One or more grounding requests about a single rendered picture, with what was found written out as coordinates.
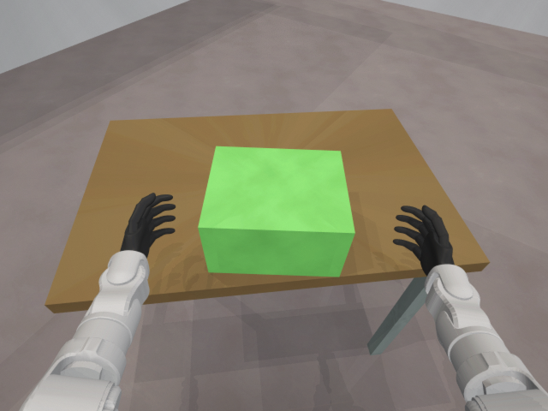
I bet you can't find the table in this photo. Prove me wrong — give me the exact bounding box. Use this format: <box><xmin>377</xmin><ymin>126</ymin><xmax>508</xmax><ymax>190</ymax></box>
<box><xmin>45</xmin><ymin>109</ymin><xmax>490</xmax><ymax>355</ymax></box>

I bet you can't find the left robot hand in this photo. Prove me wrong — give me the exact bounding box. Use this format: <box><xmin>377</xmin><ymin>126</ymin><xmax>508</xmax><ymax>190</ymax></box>
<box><xmin>120</xmin><ymin>193</ymin><xmax>176</xmax><ymax>258</ymax></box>

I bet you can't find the robot left upper arm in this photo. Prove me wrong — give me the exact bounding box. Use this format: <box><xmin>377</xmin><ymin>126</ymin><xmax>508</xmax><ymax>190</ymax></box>
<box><xmin>27</xmin><ymin>374</ymin><xmax>122</xmax><ymax>411</ymax></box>

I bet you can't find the right robot hand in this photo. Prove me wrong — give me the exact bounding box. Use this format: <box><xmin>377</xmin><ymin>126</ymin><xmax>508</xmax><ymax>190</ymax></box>
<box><xmin>393</xmin><ymin>205</ymin><xmax>454</xmax><ymax>275</ymax></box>

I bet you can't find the robot right forearm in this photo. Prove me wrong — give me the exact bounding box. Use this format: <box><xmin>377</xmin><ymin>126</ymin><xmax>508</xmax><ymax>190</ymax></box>
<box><xmin>424</xmin><ymin>264</ymin><xmax>548</xmax><ymax>402</ymax></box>

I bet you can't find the robot right upper arm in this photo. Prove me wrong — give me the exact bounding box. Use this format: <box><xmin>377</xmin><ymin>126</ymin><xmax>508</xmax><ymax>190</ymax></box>
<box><xmin>465</xmin><ymin>389</ymin><xmax>548</xmax><ymax>411</ymax></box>

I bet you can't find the carton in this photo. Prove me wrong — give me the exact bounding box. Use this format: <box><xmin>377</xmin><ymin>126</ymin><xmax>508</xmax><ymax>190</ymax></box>
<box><xmin>198</xmin><ymin>146</ymin><xmax>355</xmax><ymax>277</ymax></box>

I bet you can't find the robot left forearm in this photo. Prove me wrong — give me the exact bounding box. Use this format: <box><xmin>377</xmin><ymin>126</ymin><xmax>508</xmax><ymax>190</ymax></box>
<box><xmin>19</xmin><ymin>250</ymin><xmax>150</xmax><ymax>411</ymax></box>

